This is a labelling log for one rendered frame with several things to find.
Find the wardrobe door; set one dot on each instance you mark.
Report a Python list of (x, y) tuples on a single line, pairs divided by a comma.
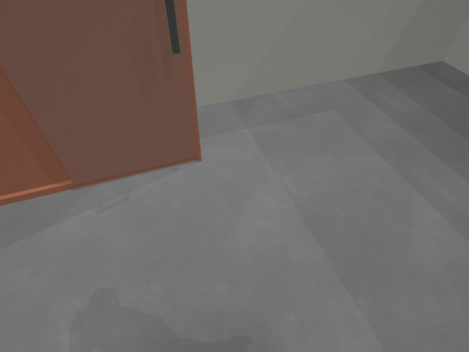
[(101, 81), (26, 158)]

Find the handle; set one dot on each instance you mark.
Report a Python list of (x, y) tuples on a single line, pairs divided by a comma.
[(172, 26)]

